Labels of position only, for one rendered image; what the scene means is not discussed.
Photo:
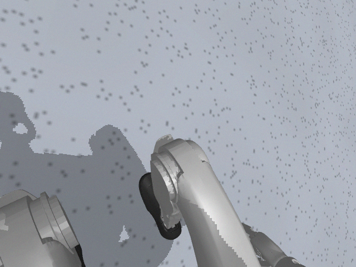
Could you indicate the left robot foot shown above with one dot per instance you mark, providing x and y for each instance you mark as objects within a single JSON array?
[{"x": 79, "y": 252}]

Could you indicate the right robot hand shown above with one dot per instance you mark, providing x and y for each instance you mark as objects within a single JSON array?
[{"x": 264, "y": 247}]

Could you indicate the right robot foot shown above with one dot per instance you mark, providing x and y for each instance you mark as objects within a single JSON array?
[{"x": 153, "y": 207}]

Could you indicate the right robot arm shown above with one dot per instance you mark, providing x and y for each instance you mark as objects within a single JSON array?
[{"x": 288, "y": 262}]

